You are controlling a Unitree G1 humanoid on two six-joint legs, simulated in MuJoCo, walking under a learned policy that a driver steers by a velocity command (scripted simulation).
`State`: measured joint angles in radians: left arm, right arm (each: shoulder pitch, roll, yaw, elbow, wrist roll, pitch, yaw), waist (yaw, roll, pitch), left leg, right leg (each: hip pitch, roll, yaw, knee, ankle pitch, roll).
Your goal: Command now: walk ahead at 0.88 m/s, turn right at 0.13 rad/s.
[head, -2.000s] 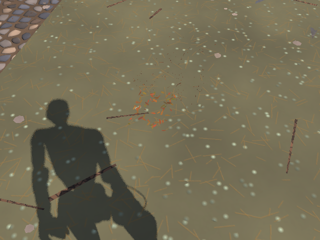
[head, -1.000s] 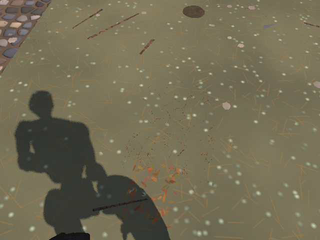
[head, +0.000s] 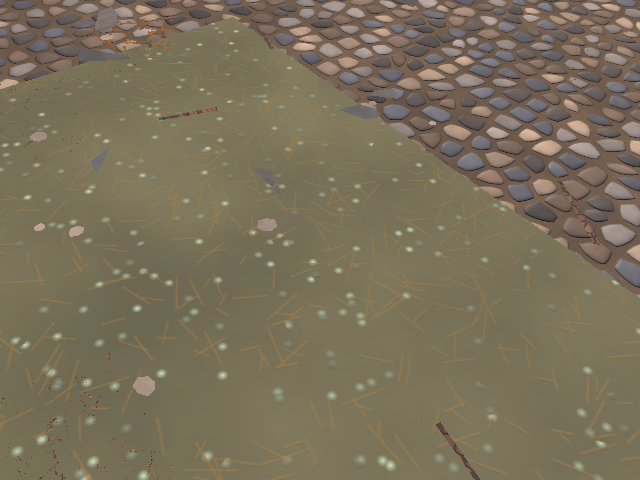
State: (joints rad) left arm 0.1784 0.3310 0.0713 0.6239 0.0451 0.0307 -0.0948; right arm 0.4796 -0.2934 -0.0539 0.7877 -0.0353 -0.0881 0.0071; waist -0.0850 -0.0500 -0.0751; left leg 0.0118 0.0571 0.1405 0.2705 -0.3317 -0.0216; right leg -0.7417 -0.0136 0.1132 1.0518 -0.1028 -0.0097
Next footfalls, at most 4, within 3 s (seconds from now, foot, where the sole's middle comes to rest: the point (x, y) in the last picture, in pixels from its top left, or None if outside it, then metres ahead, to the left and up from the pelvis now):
0.12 right None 0.22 -0.16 -0.78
0.56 left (258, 445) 0.63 0.07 -0.78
1.00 right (236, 344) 0.89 0.12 -0.78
1.40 left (218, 454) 0.62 0.15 -0.78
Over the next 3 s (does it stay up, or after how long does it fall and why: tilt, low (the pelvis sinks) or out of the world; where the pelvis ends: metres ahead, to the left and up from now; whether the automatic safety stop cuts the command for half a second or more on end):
stays up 0.74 0.15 -0.02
